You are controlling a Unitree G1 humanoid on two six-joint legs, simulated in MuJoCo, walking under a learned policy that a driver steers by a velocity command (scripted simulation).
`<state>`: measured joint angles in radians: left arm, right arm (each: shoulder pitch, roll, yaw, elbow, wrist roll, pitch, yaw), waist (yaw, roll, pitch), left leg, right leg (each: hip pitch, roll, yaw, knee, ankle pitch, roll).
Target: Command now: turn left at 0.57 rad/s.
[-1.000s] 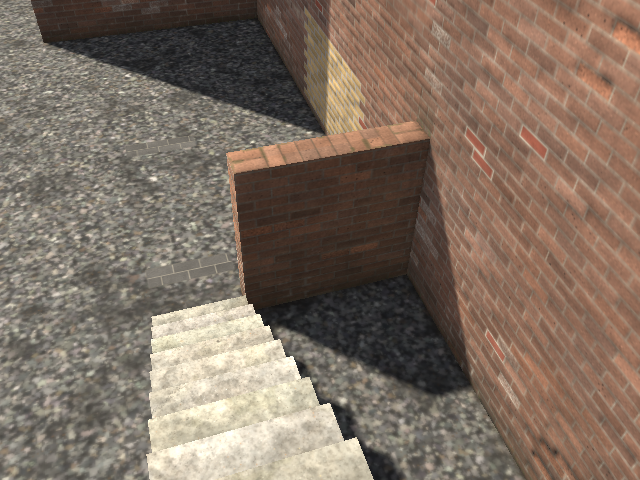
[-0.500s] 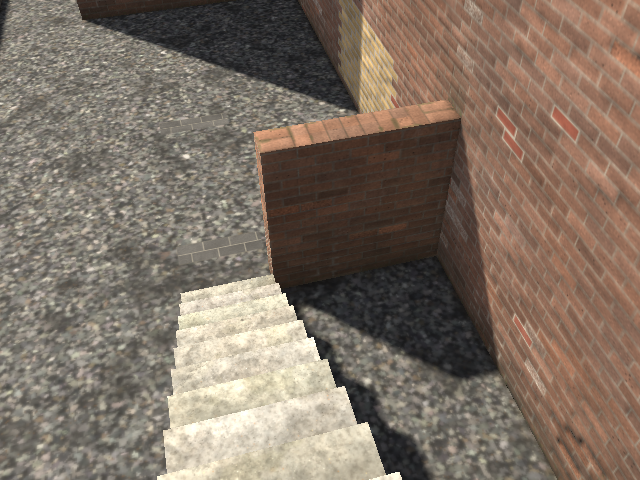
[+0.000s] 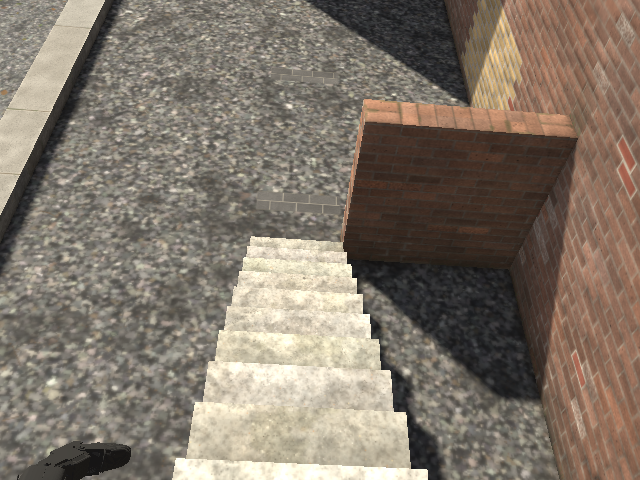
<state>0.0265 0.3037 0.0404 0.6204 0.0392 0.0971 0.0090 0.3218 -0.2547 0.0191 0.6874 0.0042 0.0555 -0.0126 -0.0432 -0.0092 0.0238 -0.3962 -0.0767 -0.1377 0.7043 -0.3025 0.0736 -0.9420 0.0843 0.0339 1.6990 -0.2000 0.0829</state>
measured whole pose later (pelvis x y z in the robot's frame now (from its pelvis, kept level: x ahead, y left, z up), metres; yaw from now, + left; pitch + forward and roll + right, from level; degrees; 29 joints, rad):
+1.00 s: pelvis +0.06 -0.02 +0.00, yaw +9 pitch -1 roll +0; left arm 0.30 0.25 0.04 0.85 0.02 0.02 -0.03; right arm 0.29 -0.24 -0.01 0.88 0.00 0.03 0.00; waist 0.01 0.00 -0.01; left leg -0.17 -0.07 -0.04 0.58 -0.38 0.06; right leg -0.11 0.01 0.00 0.54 -0.41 -0.01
